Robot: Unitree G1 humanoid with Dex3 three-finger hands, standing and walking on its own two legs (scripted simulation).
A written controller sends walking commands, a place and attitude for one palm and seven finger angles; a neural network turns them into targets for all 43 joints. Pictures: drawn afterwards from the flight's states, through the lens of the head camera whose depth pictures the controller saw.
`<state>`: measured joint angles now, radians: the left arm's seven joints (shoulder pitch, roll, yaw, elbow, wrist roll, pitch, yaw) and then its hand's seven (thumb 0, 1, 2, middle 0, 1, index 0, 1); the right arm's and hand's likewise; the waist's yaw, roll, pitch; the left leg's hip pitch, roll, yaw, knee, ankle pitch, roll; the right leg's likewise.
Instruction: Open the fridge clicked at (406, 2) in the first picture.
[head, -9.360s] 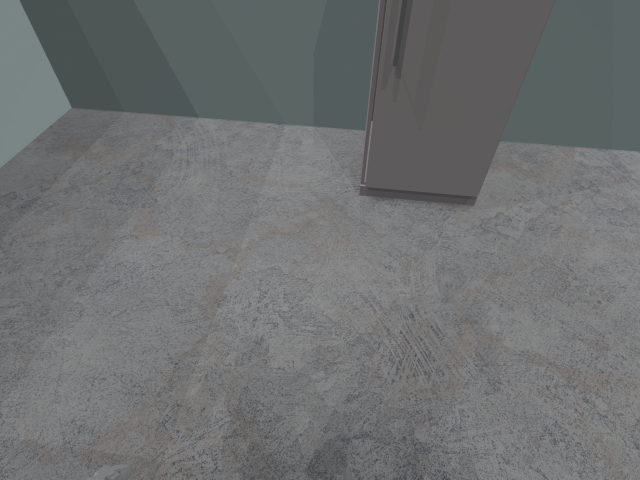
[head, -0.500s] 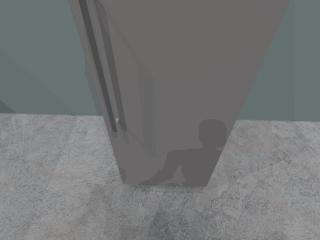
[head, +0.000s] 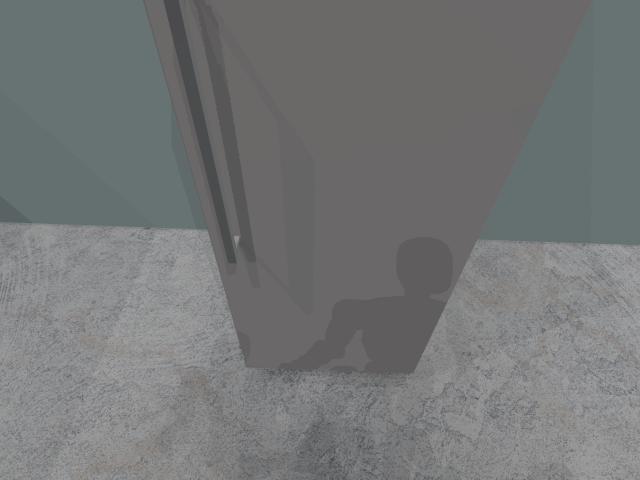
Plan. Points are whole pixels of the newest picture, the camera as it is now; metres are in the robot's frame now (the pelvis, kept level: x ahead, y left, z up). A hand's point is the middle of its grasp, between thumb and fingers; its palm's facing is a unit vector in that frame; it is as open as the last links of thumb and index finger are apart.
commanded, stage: look again from close up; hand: left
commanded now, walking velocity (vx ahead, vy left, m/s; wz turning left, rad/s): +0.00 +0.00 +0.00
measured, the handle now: (212, 150) +0.52 +0.20 +0.14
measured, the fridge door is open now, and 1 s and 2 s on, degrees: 0 0 0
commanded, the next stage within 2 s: none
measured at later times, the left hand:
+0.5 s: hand out of the picture +0.08 +0.24 -0.16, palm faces -0.02 -0.95 -0.32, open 7.3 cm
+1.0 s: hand out of the picture +0.07 +0.24 -0.16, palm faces -0.02 -0.95 -0.33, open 7.3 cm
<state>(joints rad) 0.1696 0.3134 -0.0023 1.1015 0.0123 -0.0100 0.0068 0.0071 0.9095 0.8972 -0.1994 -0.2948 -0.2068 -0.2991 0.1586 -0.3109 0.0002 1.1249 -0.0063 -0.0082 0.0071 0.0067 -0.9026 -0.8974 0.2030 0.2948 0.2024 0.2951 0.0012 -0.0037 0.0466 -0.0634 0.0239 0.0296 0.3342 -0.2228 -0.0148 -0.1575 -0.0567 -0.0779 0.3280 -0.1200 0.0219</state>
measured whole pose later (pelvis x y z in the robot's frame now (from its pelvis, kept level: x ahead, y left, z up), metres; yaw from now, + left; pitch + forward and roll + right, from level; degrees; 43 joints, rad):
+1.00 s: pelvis +0.01 +0.00 +0.00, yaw +0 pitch -2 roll +0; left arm 0.15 0.33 0.00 1.11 0.01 -0.01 0.00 0.01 0.91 0.90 -0.20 -0.29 -0.21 -0.30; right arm 0.14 -0.33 0.00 1.12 -0.01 -0.01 0.00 0.01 -0.90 -0.90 0.20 0.29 0.20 0.30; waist 0.00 0.00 0.04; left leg -0.04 0.03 0.03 0.30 -0.22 -0.02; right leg -0.14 -0.05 -0.08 0.31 -0.13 0.02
